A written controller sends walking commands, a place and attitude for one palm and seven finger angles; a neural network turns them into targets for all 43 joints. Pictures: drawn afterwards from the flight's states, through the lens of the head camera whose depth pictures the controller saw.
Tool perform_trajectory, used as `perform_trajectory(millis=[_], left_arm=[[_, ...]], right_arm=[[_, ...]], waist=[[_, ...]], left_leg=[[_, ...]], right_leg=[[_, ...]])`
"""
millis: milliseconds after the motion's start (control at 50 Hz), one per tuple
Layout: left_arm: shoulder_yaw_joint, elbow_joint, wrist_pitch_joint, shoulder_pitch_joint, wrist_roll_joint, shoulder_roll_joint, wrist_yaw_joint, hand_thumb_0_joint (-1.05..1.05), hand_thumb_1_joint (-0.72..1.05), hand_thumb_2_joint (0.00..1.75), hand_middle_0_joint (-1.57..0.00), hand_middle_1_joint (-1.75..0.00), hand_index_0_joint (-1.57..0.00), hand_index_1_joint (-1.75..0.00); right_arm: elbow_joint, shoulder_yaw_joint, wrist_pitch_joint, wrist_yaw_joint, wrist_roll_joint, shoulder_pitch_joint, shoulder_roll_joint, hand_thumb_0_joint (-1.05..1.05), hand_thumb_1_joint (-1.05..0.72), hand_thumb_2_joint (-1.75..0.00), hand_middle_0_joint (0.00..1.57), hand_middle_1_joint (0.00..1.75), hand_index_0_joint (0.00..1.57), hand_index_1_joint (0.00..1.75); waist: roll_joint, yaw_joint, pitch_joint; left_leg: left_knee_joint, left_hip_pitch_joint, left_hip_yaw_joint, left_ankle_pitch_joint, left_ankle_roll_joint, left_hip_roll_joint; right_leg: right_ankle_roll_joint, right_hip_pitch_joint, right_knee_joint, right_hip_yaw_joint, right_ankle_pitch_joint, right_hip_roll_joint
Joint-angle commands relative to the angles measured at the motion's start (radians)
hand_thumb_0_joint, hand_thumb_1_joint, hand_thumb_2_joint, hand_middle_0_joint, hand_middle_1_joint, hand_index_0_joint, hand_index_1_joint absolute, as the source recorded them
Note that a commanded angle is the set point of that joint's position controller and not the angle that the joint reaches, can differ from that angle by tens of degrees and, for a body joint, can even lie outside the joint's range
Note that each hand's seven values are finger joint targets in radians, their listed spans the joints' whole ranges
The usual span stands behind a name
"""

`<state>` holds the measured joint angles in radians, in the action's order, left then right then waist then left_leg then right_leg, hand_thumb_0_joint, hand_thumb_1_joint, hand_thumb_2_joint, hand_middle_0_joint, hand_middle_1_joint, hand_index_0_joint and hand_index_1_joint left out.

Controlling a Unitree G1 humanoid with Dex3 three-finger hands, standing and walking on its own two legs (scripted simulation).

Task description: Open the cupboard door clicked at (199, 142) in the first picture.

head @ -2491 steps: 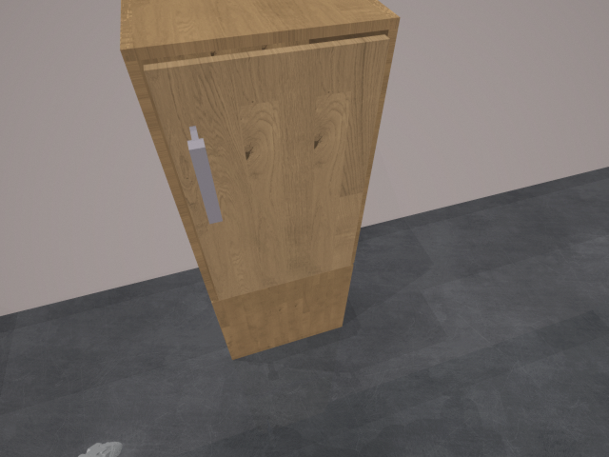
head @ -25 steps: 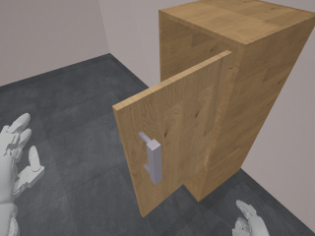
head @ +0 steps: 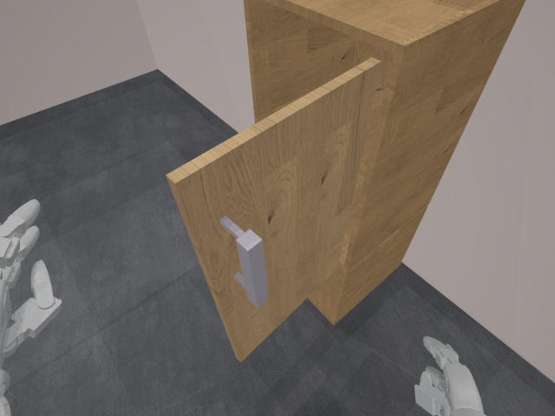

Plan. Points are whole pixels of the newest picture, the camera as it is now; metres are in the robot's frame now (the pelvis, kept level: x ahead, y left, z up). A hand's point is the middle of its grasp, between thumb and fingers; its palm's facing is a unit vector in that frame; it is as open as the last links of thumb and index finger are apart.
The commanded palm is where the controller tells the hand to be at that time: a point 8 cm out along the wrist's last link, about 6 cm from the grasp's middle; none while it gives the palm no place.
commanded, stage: step back with the hand held close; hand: left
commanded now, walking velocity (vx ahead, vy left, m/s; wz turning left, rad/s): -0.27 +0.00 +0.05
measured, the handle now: (244, 263) +0.30 +0.08 +0.07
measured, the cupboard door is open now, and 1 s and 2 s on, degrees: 95 95 95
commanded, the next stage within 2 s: stop stepping back and stand still in 0.92 s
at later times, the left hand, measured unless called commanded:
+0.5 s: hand out of the picture +0.12 +0.28 +0.15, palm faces +0.46 -0.76 -0.46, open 7.4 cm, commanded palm +0.05 +0.33 +0.17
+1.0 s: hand out of the picture +0.06 +0.25 +0.16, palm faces +0.30 -0.83 -0.47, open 7.4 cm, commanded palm +0.00 +0.30 +0.17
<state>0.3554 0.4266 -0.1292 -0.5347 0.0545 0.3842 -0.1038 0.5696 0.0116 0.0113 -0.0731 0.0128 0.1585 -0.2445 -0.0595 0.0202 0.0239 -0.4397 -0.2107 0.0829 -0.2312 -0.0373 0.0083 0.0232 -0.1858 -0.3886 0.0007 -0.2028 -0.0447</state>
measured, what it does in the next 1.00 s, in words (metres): walks backwards: right foot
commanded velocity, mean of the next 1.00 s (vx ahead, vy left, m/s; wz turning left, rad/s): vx -0.34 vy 0.00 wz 0.05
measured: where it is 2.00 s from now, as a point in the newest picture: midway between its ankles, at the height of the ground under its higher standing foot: outside the picture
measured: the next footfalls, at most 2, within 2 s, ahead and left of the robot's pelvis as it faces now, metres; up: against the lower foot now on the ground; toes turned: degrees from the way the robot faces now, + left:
right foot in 0.90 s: -0.20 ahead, -0.09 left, +0.00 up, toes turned -3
left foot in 1.42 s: -0.19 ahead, +0.15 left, +0.00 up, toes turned +1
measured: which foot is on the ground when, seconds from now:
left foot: down 0.00-1.00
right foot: down 0.00-0.58, up 0.60-0.88, down 0.90-1.00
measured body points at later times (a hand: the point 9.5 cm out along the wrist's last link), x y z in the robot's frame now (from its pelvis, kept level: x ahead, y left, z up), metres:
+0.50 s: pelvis -0.08 +0.02 -0.02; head -0.06 +0.03 +0.43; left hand +0.09 +0.32 +0.18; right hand +0.09 -0.21 -0.11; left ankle +0.00 +0.09 -0.74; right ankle +0.00 -0.10 -0.74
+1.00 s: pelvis -0.16 +0.01 -0.01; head -0.13 +0.03 +0.43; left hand +0.04 +0.29 +0.19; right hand +0.01 -0.22 -0.09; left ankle -0.03 +0.09 -0.74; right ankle -0.27 -0.10 -0.74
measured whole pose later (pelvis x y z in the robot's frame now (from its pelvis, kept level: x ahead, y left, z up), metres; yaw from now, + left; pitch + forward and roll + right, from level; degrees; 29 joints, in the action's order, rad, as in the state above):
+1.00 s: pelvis -0.16 +0.01 -0.01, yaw -4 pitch +2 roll -2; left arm 0.40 0.58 -0.23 -0.54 0.06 0.46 -0.12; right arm 0.63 -0.02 0.09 -0.06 -0.01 0.14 -0.18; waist 0.00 0.03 0.02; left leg -0.52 -0.49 0.05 -0.06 -0.01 0.02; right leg 0.01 -0.11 -0.46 -0.01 -0.39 -0.05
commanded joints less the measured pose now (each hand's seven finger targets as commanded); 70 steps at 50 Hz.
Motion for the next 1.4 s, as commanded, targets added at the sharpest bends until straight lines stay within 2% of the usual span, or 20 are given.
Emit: perform_trajectory(millis=[0,160,320,480,520,560,580,640,760,840,880,920,960,1000,1040,1100,1120,1160,1220,1380], left_arm=[[0.189,0.252,-0.071,-0.013,0.0,0.231,-0.041,0.0,0.9,0.9,-0.2,-0.3,-0.2,-0.3],[0.204,0.285,-0.093,-0.043,-0.011,0.216,-0.055,0.0,0.9,0.9,-0.2,-0.3,-0.2,-0.3],[0.199,0.279,-0.125,0.03,-0.04,0.182,-0.06,0.0,0.9,0.9,-0.2,-0.3,-0.2,-0.3],[0.185,0.327,-0.151,0.066,-0.031,0.196,-0.083,0.0,0.9,0.9,-0.2,-0.3,-0.2,-0.3],[0.204,0.354,-0.16,0.055,-0.03,0.209,-0.086,0.0,0.9,0.9,-0.2,-0.3,-0.2,-0.3],[0.248,0.354,-0.173,0.036,-0.041,0.218,-0.088,0.0,0.9,0.9,-0.2,-0.3,-0.2,-0.3],[0.265,0.359,-0.176,0.047,-0.042,0.23,-0.087,0.0,0.9,0.9,-0.2,-0.3,-0.2,-0.3],[0.234,0.283,-0.17,0.012,-0.018,0.195,-0.088,0.0,0.9,0.9,-0.2,-0.3,-0.2,-0.3],[0.138,0.331,-0.141,0.027,0.0,0.164,-0.079,0.0,0.9,0.9,-0.2,-0.3,-0.2,-0.3],[0.179,0.341,-0.164,0.04,0.021,0.239,-0.053,0.0,0.9,0.9,-0.2,-0.3,-0.2,-0.3],[0.233,0.343,-0.187,0.065,0.027,0.299,-0.059,0.0,0.9,0.9,-0.2,-0.3,-0.2,-0.3],[0.22,0.344,-0.17,0.077,0.016,0.281,-0.048,0.0,0.9,0.9,-0.2,-0.3,-0.2,-0.3],[0.218,0.301,-0.143,-0.006,0.022,0.27,-0.035,0.0,0.9,0.9,-0.2,-0.3,-0.2,-0.3],[0.208,0.33,-0.149,0.059,0.039,0.254,-0.024,0.0,0.9,0.9,-0.2,-0.3,-0.2,-0.3],[0.237,0.297,-0.143,-0.066,0.033,0.254,-0.028,0.0,0.9,0.9,-0.2,-0.3,-0.2,-0.3],[0.251,0.321,-0.114,-0.154,0.041,0.248,-0.043,0.0,0.9,0.9,-0.2,-0.3,-0.2,-0.3],[0.246,0.312,-0.104,-0.179,0.035,0.246,-0.042,0.0,0.9,0.9,-0.2,-0.3,-0.2,-0.3],[0.284,0.362,-0.102,-0.118,0.026,0.305,-0.055,0.0,0.9,0.9,-0.2,-0.3,-0.2,-0.3],[0.194,0.222,-0.094,0.034,-0.003,0.207,-0.06,0.0,0.9,0.9,-0.2,-0.3,-0.2,-0.3],[0.141,0.301,-0.141,0.143,-0.039,0.197,-0.082,0.0,0.9,0.9,-0.2,-0.3,-0.2,-0.3]], right_arm=[[-0.174,0.047,0.029,-0.016,0.008,-0.08,-0.094,0.0,-0.9,-0.9,0.2,0.3,0.2,0.3],[-0.191,0.051,0.046,-0.018,0.002,-0.07,-0.11,0.0,-0.9,-0.9,0.2,0.3,0.2,0.3],[-0.189,0.053,0.096,-0.013,0.003,-0.028,-0.121,0.0,-0.9,-0.9,0.2,0.3,0.2,0.3],[-0.137,0.044,0.116,-0.005,-0.01,-0.002,-0.094,0.0,-0.9,-0.9,0.2,0.3,0.2,0.3],[-0.145,0.041,0.119,-0.008,-0.009,-0.016,-0.103,0.0,-0.9,-0.9,0.2,0.3,0.2,0.3],[-0.155,0.046,0.131,-0.018,-0.017,-0.049,-0.123,0.0,-0.9,-0.9,0.2,0.3,0.2,0.3],[-0.148,0.048,0.141,-0.017,-0.025,-0.033,-0.102,0.0,-0.9,-0.9,0.2,0.3,0.2,0.3],[-0.111,0.059,0.161,0.0,-0.022,-0.025,-0.08,0.0,-0.9,-0.9,0.2,0.3,0.2,0.3],[-0.079,0.04,0.169,0.018,-0.024,-0.041,-0.079,0.0,-0.9,-0.9,0.2,0.3,0.2,0.3],[-0.07,0.036,0.131,0.023,-0.027,-0.042,-0.075,0.0,-0.9,-0.9,0.2,0.3,0.2,0.3],[-0.065,0.02,0.125,0.014,-0.032,-0.061,-0.047,0.0,-0.9,-0.9,0.2,0.3,0.2,0.3],[-0.078,0.037,0.14,-0.002,-0.007,-0.07,-0.067,0.0,-0.9,-0.9,0.2,0.3,0.2,0.3],[-0.091,0.018,0.122,-0.019,-0.006,-0.097,-0.066,0.0,-0.9,-0.9,0.2,0.3,0.2,0.3],[-0.096,0.026,0.128,-0.016,-0.003,-0.09,-0.103,0.0,-0.9,-0.9,0.2,0.3,0.2,0.3],[-0.099,0.039,0.15,0.001,-0.027,-0.055,-0.092,0.0,-0.9,-0.9,0.2,0.3,0.2,0.3],[-0.141,0.034,0.134,0.009,-0.015,-0.073,-0.089,0.0,-0.9,-0.9,0.2,0.3,0.2,0.3],[-0.153,0.034,0.122,0.011,-0.009,-0.08,-0.089,0.0,-0.9,-0.9,0.2,0.3,0.2,0.3],[-0.145,0.048,0.102,0.013,-0.005,-0.084,-0.081,0.0,-0.9,-0.9,0.2,0.3,0.2,0.3],[-0.075,0.039,0.118,-0.007,-0.014,-0.025,-0.069,0.0,-0.9,-0.9,0.2,0.3,0.2,0.3],[-0.073,0.044,0.199,-0.03,-0.016,-0.02,-0.104,0.0,-0.9,-0.9,0.2,0.3,0.2,0.3]], waist=[[0.054,-0.001,-0.212],[-0.078,0.003,-0.141],[-0.027,-0.015,-0.059],[0.13,-0.04,-0.084],[0.034,-0.035,-0.085],[-0.228,-0.018,-0.091],[-0.227,-0.019,-0.113],[-0.03,-0.019,-0.103],[-0.188,-0.008,-0.164],[0.007,-0.006,-0.195],[0.135,-0.006,-0.2],[0.215,-0.019,-0.194],[0.077,-0.032,-0.173],[-0.129,-0.015,-0.181],[-0.214,0.007,-0.271],[-0.181,0.005,-0.172],[-0.128,-0.001,-0.125],[0.282,0.006,-0.077],[0.163,-0.055,0.009],[0.013,-0.005,-0.119]], left_leg=[[-0.007,0.065,-0.096,0.34,-0.003,0.084],[0.095,-0.176,-0.172,0.094,-0.034,0.139],[0.153,-0.485,-0.227,-0.418,-0.078,0.179],[-0.195,-0.103,-0.157,-0.221,-0.005,0.033],[-0.046,-0.152,-0.228,-0.258,-0.021,0.083],[0.284,-0.423,-0.436,-0.484,-0.089,0.278],[0.363,-0.471,-0.485,-0.502,-0.12,0.342],[0.268,-0.245,-0.377,-0.247,-0.122,0.305],[0.334,-0.029,-0.238,-0.132,-0.019,0.217],[0.071,0.141,-0.098,0.092,0.062,0.117],[-0.164,0.156,-0.043,0.028,0.061,0.056],[-0.254,0.07,-0.063,0.02,0.047,0.013],[-0.099,0.076,-0.093,0.375,0.029,0.037],[0.112,0.108,-0.264,0.655,-0.043,0.178],[0.267,0.058,-0.381,0.141,-0.084,0.254],[0.316,-0.223,-0.221,-0.308,0.01,0.141],[0.217,-0.301,-0.14,-0.332,0.038,0.069],[-0.505,-0.161,-0.088,-0.164,0.083,-0.081],[-0.635,-0.256,-0.126,-0.076,0.069,0.034],[0.057,0.064,-0.11,0.188,-0.015,0.075]], right_leg=[[-0.016,0.054,-0.041,-0.108,0.466,0.132],[-0.023,0.079,-0.149,-0.083,0.178,0.078],[-0.025,0.145,-0.271,-0.089,-0.003,0.065],[0.068,-0.292,0.019,-0.246,-0.193,0.23],[0.029,-0.251,-0.082,-0.162,-0.176,0.158],[-0.041,0.005,-0.443,-0.024,-0.14,0.006],[-0.043,0.048,-0.657,-0.034,-0.208,-0.023],[-0.034,-0.144,-0.679,-0.05,-0.292,-0.001],[-0.008,-0.033,-0.21,0.055,-0.323,-0.021],[0.044,-0.096,0.183,-0.048,-0.086,0.1],[0.067,-0.214,0.159,-0.13,0.204,0.269],[0.054,-0.159,0.038,-0.073,0.453,0.249],[-0.018,-0.126,-0.102,0.001,0.514,0.169],[-0.066,-0.091,-0.283,0.009,0.044,0.0],[-0.028,-0.044,-0.404,-0.03,-0.411,-0.031],[0.005,0.164,-0.128,0.076,-0.286,-0.042],[0.013,0.177,-0.023,0.059,-0.277,-0.008],[0.132,-0.324,0.34,-0.444,-0.608,0.393],[0.101,-0.32,0.235,-0.243,-0.395,0.312],[-0.006,0.025,-0.057,-0.092,0.176,0.153]])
